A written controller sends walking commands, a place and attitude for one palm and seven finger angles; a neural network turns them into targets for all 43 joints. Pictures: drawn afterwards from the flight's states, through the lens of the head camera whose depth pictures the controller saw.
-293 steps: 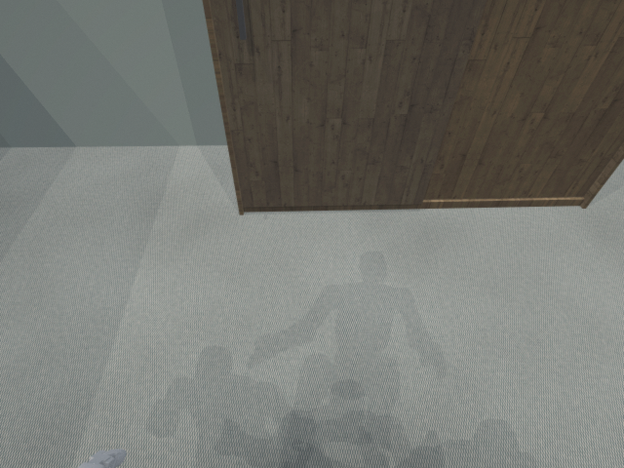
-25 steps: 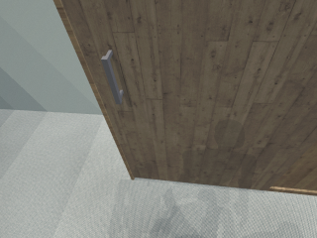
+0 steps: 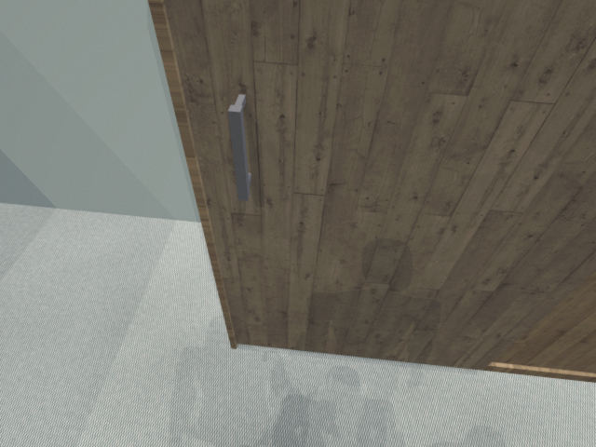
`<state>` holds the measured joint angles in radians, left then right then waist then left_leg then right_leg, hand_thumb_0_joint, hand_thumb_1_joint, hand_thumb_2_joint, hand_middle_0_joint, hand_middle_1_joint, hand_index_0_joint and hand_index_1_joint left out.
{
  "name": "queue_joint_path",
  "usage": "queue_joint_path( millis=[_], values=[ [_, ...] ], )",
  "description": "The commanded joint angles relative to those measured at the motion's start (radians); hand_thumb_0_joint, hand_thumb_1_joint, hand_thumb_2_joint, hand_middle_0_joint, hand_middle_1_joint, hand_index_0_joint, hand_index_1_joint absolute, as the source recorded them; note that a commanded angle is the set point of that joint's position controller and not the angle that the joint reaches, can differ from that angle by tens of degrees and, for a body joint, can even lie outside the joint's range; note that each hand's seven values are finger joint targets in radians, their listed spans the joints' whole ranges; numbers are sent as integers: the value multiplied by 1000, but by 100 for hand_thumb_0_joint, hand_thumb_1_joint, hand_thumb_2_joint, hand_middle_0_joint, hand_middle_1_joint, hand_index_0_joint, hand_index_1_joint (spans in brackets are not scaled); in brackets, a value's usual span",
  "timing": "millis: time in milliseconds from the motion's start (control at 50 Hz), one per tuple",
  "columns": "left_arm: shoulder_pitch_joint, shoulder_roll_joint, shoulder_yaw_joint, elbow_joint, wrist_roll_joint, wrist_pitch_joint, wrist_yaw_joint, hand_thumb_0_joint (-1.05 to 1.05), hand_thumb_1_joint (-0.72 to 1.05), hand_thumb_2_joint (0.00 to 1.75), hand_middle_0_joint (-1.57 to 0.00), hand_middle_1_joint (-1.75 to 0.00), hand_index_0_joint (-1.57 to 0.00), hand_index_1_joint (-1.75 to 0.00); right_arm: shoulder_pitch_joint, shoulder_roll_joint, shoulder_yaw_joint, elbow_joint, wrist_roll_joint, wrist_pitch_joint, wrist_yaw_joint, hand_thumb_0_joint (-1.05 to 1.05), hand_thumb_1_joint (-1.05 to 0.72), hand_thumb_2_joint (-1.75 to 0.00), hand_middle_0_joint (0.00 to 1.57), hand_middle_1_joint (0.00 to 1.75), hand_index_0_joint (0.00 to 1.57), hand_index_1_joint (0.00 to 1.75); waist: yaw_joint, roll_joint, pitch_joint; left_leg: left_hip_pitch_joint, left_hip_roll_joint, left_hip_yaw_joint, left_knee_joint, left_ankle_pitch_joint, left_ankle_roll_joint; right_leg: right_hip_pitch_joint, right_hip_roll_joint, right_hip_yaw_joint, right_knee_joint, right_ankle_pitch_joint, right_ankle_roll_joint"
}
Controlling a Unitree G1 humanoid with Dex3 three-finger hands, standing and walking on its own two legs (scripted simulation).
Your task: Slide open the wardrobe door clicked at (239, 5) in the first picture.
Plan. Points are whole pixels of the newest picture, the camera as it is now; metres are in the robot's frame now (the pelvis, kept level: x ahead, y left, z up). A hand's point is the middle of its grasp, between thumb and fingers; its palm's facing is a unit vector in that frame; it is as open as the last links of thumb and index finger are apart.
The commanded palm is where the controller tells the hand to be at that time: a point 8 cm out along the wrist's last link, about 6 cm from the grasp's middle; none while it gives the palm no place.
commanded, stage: come to a stop and stand still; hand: left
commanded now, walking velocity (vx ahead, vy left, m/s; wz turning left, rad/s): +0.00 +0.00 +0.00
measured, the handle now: (242, 150) +0.53 +0.14 +0.11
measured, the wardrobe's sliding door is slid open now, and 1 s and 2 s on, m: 0.00 0.00 0.00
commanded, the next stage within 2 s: look again from close up in 0.08 s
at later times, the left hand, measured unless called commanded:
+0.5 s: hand out of the picture +0.00 +0.16 -0.17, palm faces -0.01 -0.97 -0.26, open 7.4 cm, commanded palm none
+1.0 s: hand out of the picture -0.02 +0.11 -0.17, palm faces +0.03 -0.98 -0.21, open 7.4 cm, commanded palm none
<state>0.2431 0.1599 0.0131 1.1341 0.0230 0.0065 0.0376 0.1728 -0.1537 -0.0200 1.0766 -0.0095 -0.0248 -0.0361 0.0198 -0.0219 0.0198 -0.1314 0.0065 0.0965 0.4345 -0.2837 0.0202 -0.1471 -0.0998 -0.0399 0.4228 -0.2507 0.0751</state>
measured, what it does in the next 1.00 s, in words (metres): shifts its weight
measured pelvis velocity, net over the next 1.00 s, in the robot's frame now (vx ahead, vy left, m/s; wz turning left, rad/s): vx -0.01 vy -0.06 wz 0.01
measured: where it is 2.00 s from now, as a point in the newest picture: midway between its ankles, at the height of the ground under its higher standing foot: outside the picture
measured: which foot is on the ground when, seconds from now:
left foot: down 0.00-1.00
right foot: down 0.00-1.00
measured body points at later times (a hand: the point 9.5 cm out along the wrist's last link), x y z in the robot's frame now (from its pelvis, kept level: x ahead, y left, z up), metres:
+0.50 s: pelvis -0.01 -0.02 -0.01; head -0.01 -0.05 +0.44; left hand +0.00 +0.21 -0.15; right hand -0.02 -0.23 -0.18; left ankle -0.03 +0.10 -0.74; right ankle -0.02 -0.16 -0.74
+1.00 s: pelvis -0.01 -0.06 +0.00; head +0.00 -0.07 +0.45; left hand -0.02 +0.17 -0.16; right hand -0.01 -0.28 -0.17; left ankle -0.03 +0.10 -0.74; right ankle -0.02 -0.16 -0.74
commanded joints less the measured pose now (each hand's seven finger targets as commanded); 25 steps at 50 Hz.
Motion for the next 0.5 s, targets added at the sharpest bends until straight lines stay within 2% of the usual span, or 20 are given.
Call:
queue_joint_path(
  millis=[0, 120, 140, 160, 180, 200, 220, 260, 320, 340, 400, 420, 480],
  values=[
    [74, 86, 16, -15, -7, -5, -1, 0, 90, 90, -20, -30, -20, -30, 93, -108, -14, -1, 0, -1, -4, 0, -90, -90, 20, 30, 20, 30, -5, 51, 23, -14, 125, -95, -96, 382, -12, 6, -30, 1, -34, 200, -44],
    [55, 101, 14, -19, -10, -5, -2, 0, 90, 90, -20, -30, -20, -30, 114, -110, -9, 19, 1, 0, -1, 0, -90, -90, 20, 30, 20, 30, -2, 38, 45, -36, 118, -102, -115, 322, -11, 24, -33, 0, -54, 183, -48],
    [89, 116, -6, -13, 4, -25, 39, 0, 90, 90, -20, -30, -20, -30, 99, -169, -6, -47, 10, -11, 12, 0, -90, -90, 20, 30, 20, 30, -12, 56, 70, -87, 130, -88, 50, 541, -28, -46, -42, 53, 8, 310, -66],
    [71, 147, 0, -63, -4, -30, 29, 0, 90, 90, -20, -30, -20, -30, 140, -137, -5, -61, -7, -12, 18, 0, -90, -90, 20, 30, 20, 30, -18, 106, 15, -97, 103, -104, 10, 339, -24, -16, -39, 26, 44, 121, -92],
    [55, 131, -1, -68, -5, -26, 18, 0, 90, 90, -20, -30, -20, -30, 130, -129, -1, -62, -8, -15, 18, 0, -90, -90, 20, 30, 20, 30, -11, 123, 41, -119, 110, -116, -35, 264, -9, -52, -22, 18, 44, 30, -97],
    [66, 126, -4, -71, -6, -25, 11, 0, 90, 90, -20, -30, -20, -30, 153, -133, 3, -69, -9, -16, 20, 0, -90, -90, 20, 30, 20, 30, -13, 134, 2, -121, 121, -133, -54, 204, 3, -43, -3, 5, 54, -16, -98],
    [55, 126, -5, -72, -8, -31, 5, 0, 90, 90, -20, -30, -20, -30, 149, -123, 6, -75, -12, -20, 21, 0, -90, -90, 20, 30, 20, 30, -9, 195, -25, -111, 116, -135, -44, 254, 11, -29, -1, -3, 72, 25, -98],
    [57, 122, -6, -71, -12, -30, -1, 0, 90, 90, -20, -30, -20, -30, 165, -126, 7, -81, -8, -18, 15, 0, -90, -90, 20, 30, 20, 30, -13, 145, -56, -80, 120, -133, -39, 276, 21, -23, 6, -8, 76, 37, -97],
    [42, 115, -10, -64, -11, -32, -5, 0, 90, 90, -20, -30, -20, -30, 183, -112, 10, -80, -5, -13, 13, 0, -90, -90, 20, 30, 20, 30, -23, 16, 0, -91, 107, -114, -30, 223, 18, -50, -12, 3, 51, 99, -97],
    [44, 111, -12, -62, -12, -31, -5, 0, 90, 90, -20, -30, -20, -30, 189, -117, 10, -73, -5, -11, 14, 0, -90, -90, 20, 30, 20, 30, -23, -5, 16, -91, 105, -108, -35, 197, 16, -62, -14, 8, 47, 96, -96],
    [52, 112, -12, -59, -13, -26, -4, 0, 90, 90, -20, -30, -20, -30, 194, -110, 11, -62, -3, -5, 16, 0, -90, -90, 20, 30, 20, 30, -22, -4, 73, -113, 96, -98, -58, 110, 10, -94, -16, 21, 19, 36, -92],
    [52, 115, -10, -58, -11, -29, -5, 0, 90, 90, -20, -30, -20, -30, 196, -100, 13, -60, -4, -6, 16, 0, -90, -90, 20, 30, 20, 30, -22, 10, 71, -111, 92, -95, -58, 128, 10, -87, -16, 23, 20, 61, -95],
    [66, 117, -9, -54, -13, -31, -5, 0, 90, 90, -20, -30, -20, -30, 195, -95, 14, -48, -5, -2, 16, 0, -90, -90, 20, 30, 20, 30, -22, -25, 63, -91, 86, -81, -50, 102, 4, -101, -23, 40, 0, 46, -96]
  ],
)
